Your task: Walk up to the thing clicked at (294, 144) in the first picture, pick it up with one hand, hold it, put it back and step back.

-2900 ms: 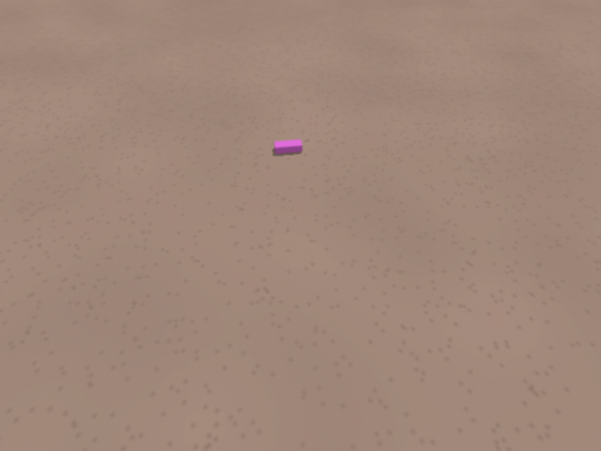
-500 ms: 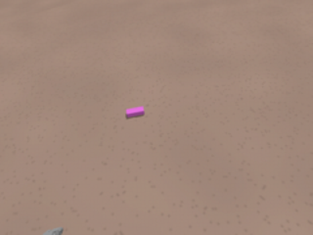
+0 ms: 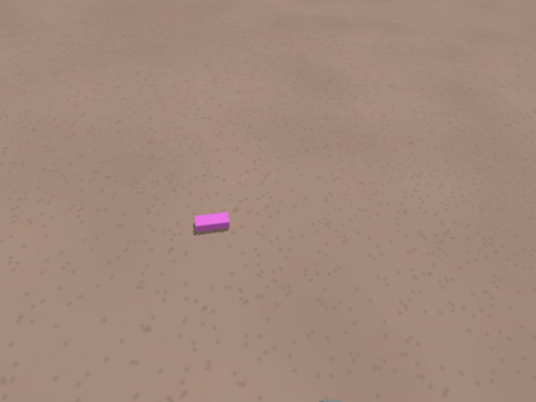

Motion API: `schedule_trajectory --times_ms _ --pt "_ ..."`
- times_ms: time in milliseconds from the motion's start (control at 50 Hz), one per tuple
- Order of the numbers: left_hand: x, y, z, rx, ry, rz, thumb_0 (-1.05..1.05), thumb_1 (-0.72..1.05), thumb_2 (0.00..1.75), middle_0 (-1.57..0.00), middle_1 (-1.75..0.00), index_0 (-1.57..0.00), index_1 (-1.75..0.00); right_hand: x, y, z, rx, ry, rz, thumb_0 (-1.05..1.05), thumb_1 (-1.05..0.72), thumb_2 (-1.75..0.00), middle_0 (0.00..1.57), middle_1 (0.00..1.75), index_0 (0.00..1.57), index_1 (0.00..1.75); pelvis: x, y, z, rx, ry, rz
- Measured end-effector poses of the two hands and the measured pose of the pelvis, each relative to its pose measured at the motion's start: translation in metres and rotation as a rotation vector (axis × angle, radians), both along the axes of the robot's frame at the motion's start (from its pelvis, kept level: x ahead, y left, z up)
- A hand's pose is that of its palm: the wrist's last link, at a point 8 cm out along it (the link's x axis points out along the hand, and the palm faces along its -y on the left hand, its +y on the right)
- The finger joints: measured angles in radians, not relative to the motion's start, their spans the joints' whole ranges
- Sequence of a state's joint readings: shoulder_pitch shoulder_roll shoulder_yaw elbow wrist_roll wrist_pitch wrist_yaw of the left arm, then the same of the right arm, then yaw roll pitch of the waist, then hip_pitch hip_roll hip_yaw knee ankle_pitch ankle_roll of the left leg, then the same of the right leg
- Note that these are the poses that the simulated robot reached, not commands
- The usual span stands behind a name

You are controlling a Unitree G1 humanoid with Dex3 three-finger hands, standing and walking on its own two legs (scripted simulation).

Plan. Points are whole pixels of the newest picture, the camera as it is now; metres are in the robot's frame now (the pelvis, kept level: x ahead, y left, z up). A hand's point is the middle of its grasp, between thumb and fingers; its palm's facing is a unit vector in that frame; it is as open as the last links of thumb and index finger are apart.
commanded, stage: walk up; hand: left
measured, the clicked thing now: (212, 221) +1.00 +0.26 -0.75
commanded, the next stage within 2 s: none
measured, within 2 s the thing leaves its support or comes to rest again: neither
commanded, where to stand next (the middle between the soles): +0.54 +0.00 m, yaw +0 degrees
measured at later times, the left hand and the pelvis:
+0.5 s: hand (145, 330) +0.27 +0.23 -0.11, palm faces -0.03 -0.91 -0.41, open 7.4 cm; pelvis +0.19 -0.04 +0.01, yaw +0 degrees
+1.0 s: hand (148, 258) +0.43 +0.27 -0.14, palm faces -0.07 -0.94 -0.35, open 7.4 cm; pelvis +0.37 +0.00 +0.00, yaw +0 degrees
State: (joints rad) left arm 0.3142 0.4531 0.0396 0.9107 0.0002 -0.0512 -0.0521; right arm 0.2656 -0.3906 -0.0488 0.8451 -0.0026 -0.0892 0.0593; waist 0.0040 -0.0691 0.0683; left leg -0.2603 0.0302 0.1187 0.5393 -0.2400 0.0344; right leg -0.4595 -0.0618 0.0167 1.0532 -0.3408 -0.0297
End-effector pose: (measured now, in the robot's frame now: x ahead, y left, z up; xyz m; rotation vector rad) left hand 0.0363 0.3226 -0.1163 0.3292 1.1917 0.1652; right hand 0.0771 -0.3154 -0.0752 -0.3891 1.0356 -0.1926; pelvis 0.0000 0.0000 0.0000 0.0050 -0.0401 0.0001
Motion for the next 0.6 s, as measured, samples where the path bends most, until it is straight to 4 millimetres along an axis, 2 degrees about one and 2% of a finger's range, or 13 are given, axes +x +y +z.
schedule_trajectory --times_ms 100,200,280,320,380,460,600 --pt "0.063 -0.006 0.013 -0.003 -0.022 -0.047 0.01 0.90 0.90 -0.20 -0.30 -0.20 -0.30 0.009 -0.004 -0.005 0.019 0.054 -0.037 0.01 -0.91 -0.89 0.21 0.30 0.21 0.30 0.039 -0.002 0.005 0.012 0.001 -0.011" --pt "0.130 -0.019 0.024 0.024 -0.054 -0.079 0.01 0.90 0.90 -0.20 -0.30 -0.20 -0.30 0.022 -0.020 -0.023 0.048 0.118 -0.082 0.01 -0.90 -0.89 0.21 0.30 0.21 0.30 0.083 -0.014 0.002 0.024 0.006 -0.015" --pt "0.184 -0.034 0.026 0.068 -0.119 -0.089 0.01 0.90 0.90 -0.20 -0.30 -0.20 -0.30 0.047 -0.038 -0.048 0.064 0.163 -0.099 0.01 -0.90 -0.89 0.21 0.30 0.21 0.30 0.121 -0.032 -0.013 0.015 0.002 -0.013" --pt "0.202 -0.042 0.029 0.076 -0.157 -0.082 0.01 0.90 0.90 -0.20 -0.30 -0.20 -0.30 0.065 -0.042 -0.055 0.071 0.182 -0.093 0.01 -0.91 -0.89 0.21 0.30 0.21 0.30 0.134 -0.038 -0.014 0.011 -0.005 -0.010" --pt "0.215 -0.052 0.039 0.072 -0.176 -0.059 0.00 0.90 0.90 -0.20 -0.30 -0.20 -0.30 0.099 -0.043 -0.054 0.084 0.176 -0.069 0.01 -0.91 -0.89 0.20 0.30 0.20 0.30 0.153 -0.041 -0.006 0.013 -0.011 -0.007" --pt "0.222 -0.055 0.046 0.071 -0.149 -0.042 0.00 0.90 0.90 -0.20 -0.30 -0.20 -0.30 0.145 -0.042 -0.045 0.098 0.135 -0.034 0.01 -0.91 -0.89 0.20 0.30 0.20 0.30 0.179 -0.042 0.003 0.007 -0.007 -0.006" --pt "0.229 -0.036 0.037 0.061 -0.072 0.008 0.01 0.90 0.90 -0.21 -0.30 -0.20 -0.30 0.216 -0.036 -0.028 0.071 0.119 0.011 0.01 -0.91 -0.89 0.20 0.30 0.20 0.30 0.229 -0.034 0.005 -0.011 0.003 0.005"
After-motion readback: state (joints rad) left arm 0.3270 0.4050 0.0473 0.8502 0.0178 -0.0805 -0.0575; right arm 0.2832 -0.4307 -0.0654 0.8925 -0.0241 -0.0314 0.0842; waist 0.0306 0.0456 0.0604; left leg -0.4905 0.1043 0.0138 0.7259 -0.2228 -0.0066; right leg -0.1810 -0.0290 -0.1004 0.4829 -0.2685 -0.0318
